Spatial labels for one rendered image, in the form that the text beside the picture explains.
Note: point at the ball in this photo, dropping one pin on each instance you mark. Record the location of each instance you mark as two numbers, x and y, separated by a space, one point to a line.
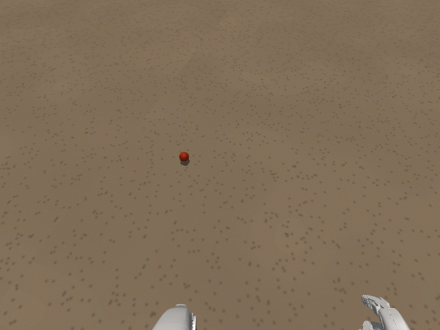
183 156

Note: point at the right robot hand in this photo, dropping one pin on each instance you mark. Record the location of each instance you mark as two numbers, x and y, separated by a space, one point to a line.
390 318

